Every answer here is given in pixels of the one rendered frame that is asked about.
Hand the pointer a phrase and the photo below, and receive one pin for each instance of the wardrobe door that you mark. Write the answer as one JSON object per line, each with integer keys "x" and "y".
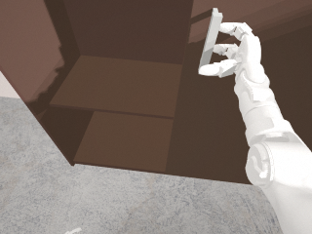
{"x": 208, "y": 137}

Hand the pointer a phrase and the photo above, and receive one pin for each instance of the robot right upper arm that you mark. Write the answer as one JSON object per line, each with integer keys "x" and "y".
{"x": 283, "y": 171}

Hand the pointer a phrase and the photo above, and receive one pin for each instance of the handle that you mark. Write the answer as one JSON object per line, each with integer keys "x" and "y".
{"x": 213, "y": 30}

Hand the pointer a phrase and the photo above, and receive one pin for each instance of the right robot hand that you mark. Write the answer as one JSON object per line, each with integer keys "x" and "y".
{"x": 248, "y": 51}

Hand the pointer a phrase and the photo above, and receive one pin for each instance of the right robot forearm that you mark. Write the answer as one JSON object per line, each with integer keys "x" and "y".
{"x": 259, "y": 109}

